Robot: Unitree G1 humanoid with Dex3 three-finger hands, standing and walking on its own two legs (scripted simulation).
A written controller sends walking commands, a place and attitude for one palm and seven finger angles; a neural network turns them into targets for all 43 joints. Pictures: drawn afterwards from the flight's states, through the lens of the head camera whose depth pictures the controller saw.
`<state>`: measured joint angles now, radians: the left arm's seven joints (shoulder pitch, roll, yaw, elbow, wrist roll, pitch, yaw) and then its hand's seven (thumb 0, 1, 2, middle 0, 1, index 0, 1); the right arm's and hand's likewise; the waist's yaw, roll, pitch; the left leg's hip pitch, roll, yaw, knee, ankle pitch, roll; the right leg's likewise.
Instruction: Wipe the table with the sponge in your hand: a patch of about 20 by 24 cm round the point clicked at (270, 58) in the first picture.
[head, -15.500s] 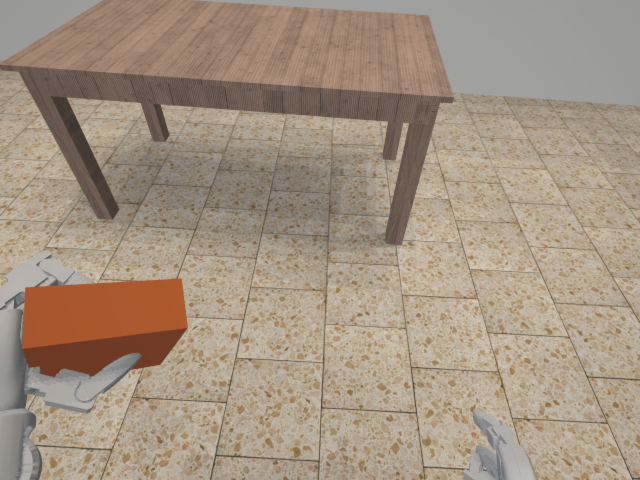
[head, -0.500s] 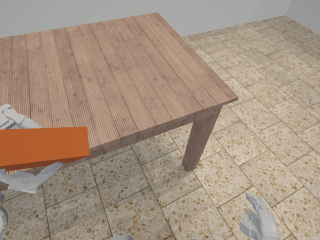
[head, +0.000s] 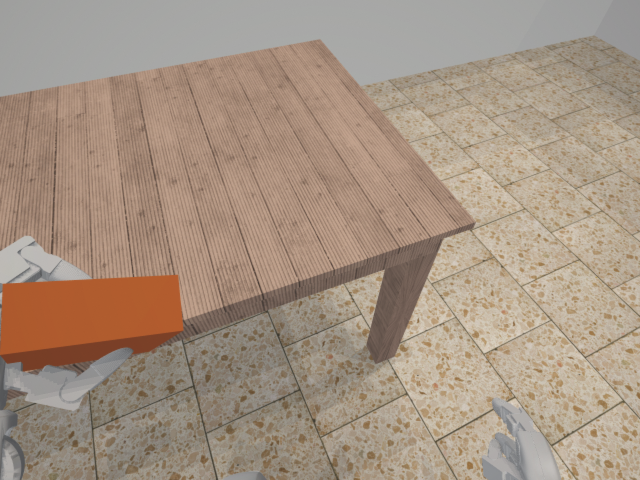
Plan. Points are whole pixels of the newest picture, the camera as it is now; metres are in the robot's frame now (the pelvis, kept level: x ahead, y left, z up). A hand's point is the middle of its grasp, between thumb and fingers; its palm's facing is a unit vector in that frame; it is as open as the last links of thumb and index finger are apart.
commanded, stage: come to a stop and stand still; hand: left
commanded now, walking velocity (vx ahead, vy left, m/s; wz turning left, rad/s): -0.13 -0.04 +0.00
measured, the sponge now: (116, 323) +0.23 +0.20 +0.15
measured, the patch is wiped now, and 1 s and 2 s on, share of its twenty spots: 0.00 0.00 0.00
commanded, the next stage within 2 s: look again from close up in 1.54 s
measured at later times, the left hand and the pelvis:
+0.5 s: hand (49, 344) +0.20 +0.23 +0.18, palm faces +0.40 -0.81 -0.42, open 9.3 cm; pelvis -0.03 -0.02 -0.01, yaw -2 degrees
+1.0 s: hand (5, 388) +0.17 +0.25 +0.16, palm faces +0.35 -0.85 -0.39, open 9.3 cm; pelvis -0.06 +0.02 +0.00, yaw -2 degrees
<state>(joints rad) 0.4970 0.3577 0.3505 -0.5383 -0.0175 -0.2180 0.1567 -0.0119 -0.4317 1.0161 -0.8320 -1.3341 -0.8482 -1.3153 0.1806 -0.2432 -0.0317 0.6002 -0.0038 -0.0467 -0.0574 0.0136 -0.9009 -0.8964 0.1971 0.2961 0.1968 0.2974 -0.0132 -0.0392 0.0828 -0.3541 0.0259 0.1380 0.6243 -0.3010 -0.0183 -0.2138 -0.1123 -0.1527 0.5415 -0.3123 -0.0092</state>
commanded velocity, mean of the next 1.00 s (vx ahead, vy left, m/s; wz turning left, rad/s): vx -0.01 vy -0.02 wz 0.00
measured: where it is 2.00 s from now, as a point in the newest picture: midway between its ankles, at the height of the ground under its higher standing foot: outside the picture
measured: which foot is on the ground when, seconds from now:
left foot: up 0.00-0.02, down 0.04-1.00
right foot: down 0.00-0.06, up 0.08-0.28, down 0.30-1.00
